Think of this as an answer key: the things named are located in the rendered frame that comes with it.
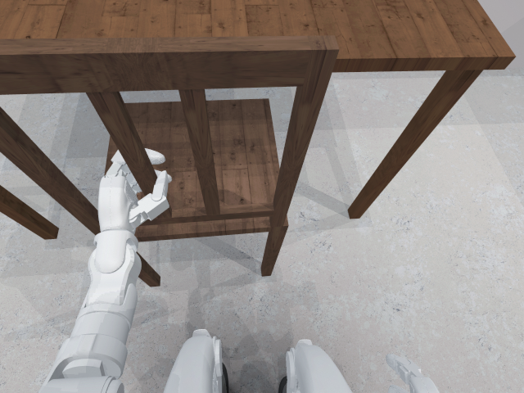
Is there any chair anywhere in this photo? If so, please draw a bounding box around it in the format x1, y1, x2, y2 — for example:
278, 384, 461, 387
0, 35, 340, 287

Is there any robot left forearm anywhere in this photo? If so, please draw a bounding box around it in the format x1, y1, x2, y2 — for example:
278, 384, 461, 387
38, 229, 142, 393

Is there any robot left upper arm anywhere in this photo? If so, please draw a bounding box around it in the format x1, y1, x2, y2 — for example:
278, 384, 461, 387
41, 376, 124, 393

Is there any robot thigh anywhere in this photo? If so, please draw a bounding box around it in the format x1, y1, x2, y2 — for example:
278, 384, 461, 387
286, 345, 352, 393
163, 336, 223, 393

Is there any table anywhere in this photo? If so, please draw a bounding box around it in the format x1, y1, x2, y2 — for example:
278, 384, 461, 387
0, 0, 516, 240

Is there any robot right thigh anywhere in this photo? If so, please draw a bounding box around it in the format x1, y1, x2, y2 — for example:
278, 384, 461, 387
286, 345, 352, 393

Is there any robot left hand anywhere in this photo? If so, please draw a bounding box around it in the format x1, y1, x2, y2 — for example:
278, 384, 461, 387
98, 148, 172, 235

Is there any robot left thigh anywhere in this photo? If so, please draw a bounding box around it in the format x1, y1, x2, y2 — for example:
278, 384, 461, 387
163, 336, 223, 393

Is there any robot right hand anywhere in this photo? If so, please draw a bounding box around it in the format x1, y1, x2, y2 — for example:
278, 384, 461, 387
386, 354, 440, 393

